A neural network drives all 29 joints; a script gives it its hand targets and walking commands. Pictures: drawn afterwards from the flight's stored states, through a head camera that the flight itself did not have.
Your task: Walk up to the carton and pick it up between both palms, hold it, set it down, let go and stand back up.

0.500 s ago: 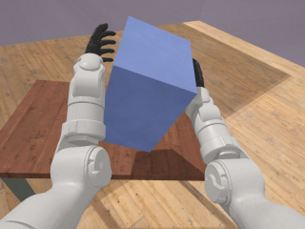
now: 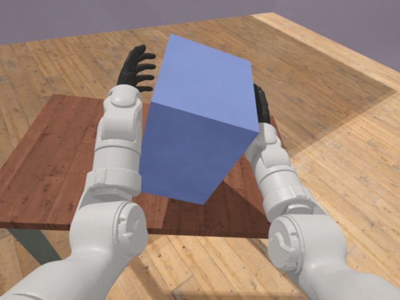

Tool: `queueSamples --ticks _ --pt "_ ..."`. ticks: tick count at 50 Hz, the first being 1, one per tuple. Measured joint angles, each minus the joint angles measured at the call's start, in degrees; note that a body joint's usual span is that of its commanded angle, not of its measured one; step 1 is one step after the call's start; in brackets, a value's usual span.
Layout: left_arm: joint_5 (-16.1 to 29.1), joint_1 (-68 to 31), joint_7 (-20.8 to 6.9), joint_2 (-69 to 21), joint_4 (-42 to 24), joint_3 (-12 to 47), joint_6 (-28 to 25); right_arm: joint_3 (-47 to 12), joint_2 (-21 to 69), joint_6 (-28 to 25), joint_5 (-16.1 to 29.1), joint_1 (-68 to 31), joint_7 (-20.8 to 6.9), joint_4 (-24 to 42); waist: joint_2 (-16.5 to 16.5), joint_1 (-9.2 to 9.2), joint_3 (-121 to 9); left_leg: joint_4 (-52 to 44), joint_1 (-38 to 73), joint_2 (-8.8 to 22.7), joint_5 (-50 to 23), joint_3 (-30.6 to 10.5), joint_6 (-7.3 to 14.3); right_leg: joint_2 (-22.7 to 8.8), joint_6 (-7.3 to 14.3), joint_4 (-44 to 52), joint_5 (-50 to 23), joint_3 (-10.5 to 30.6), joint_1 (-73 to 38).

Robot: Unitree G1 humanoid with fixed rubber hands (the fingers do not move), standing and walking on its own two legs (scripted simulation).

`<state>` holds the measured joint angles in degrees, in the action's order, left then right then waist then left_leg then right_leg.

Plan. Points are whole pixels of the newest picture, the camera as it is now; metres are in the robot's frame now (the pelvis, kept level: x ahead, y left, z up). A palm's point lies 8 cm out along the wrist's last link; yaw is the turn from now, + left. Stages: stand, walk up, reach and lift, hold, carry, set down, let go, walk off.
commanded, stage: set down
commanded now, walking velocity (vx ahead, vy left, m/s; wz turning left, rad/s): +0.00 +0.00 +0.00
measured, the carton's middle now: (188, 128) +0.42 +0.05 +0.13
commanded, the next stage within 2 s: none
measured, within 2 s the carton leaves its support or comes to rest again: rests again in 1.40 s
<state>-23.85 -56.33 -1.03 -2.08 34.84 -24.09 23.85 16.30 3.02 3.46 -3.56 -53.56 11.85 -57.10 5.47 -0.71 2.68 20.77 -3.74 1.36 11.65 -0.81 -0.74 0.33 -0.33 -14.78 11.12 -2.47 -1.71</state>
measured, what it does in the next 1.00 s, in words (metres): stands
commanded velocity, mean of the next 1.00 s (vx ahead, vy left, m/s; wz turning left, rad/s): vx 0.00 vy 0.00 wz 0.00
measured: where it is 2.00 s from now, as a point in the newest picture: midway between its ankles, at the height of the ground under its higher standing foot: outside the picture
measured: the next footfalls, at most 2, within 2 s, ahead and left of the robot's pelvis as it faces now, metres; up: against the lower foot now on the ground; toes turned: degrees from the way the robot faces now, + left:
none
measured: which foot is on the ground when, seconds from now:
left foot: down 0.00-1.00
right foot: down 0.00-1.00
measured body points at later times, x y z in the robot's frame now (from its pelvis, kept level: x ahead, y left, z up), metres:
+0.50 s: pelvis +0.00 +0.00 +0.00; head +0.00 +0.04 +0.45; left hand +0.43 +0.18 +0.17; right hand +0.43 -0.09 +0.16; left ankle +0.00 +0.12 -0.75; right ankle -0.03 -0.12 -0.75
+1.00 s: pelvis +0.01 +0.00 +0.00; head +0.04 +0.03 +0.45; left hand +0.45 +0.17 +0.13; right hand +0.45 -0.09 +0.12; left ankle +0.00 +0.12 -0.75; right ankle -0.03 -0.12 -0.75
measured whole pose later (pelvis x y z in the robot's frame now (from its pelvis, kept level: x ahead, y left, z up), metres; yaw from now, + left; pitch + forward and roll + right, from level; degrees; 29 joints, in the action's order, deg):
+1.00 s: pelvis +0.01 +0.00 +0.00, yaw -1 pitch +0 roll +0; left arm -26.6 -51.5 -2.9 -4.8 40.4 -31.7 14.3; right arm 30.6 8.8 -2.6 -19.6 -49.9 8.0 -52.9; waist 4.0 -3.3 3.3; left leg 18.3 -7.3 1.8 10.7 3.3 -0.3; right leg -0.4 -0.5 -14.7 11.1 -2.9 3.4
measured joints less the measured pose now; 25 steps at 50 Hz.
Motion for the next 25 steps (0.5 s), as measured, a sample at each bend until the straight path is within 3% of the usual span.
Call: queueSamples --ticks 13,25 --pt "-1.45 0.3 -1.73 -0.24 2.27 -3.42 -1.87 4.15 2.06 -0.48 -4.54 0.72 -0.12 1.89 -0.4 -0.15 0.85 -1.68 0.56 -0.04 -1.06 0.32 -0.04 -0.24 0.14 0.45 -0.25 -0.65 -0.13" --pt "-2.18 2.44 -2.28 -0.72 3.9 -6.33 -4.61 10.75 4.25 -2.59 -10.94 -0.07 -2.78 2.9 -0.5 -1.05 0.6 -2.57 -0.78 0.02 -1.59 1.68 0.13 -0.48 0.01 0.28 -0.52 -0.18 1.99"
